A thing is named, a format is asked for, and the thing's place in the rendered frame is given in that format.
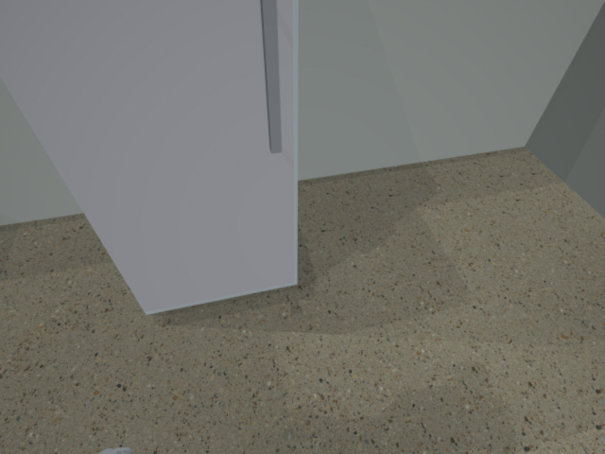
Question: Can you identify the fridge door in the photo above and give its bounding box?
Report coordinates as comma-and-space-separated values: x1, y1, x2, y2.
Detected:
0, 0, 295, 312

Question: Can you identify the handle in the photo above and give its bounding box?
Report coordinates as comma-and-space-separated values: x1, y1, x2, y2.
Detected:
260, 0, 282, 154

